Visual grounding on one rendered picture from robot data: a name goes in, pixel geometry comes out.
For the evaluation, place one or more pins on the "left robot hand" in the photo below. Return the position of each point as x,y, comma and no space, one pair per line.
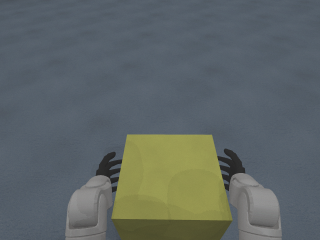
104,168

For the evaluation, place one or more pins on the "carton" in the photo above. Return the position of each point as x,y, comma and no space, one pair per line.
170,187

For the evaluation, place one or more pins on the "robot left forearm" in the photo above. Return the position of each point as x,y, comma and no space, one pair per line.
87,210

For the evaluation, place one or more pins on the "robot right forearm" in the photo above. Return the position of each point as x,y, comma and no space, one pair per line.
258,210

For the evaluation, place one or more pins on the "right robot hand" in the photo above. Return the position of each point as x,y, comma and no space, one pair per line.
235,166

